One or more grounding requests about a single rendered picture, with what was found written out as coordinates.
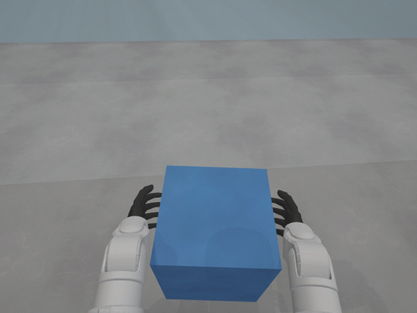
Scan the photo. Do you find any robot right forearm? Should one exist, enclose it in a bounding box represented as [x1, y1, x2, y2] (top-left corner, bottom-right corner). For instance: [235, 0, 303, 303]
[283, 222, 342, 313]

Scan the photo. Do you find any robot left forearm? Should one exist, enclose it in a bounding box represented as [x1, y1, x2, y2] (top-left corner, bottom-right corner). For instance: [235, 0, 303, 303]
[87, 216, 149, 313]

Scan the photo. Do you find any left robot hand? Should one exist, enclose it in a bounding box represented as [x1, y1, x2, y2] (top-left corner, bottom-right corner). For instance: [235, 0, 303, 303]
[128, 185, 162, 229]

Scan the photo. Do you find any carton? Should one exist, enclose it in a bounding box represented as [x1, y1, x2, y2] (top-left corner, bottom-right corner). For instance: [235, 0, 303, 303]
[150, 166, 282, 302]

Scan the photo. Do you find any right robot hand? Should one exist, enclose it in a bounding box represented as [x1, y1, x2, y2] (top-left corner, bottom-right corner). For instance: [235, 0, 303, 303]
[271, 190, 303, 237]

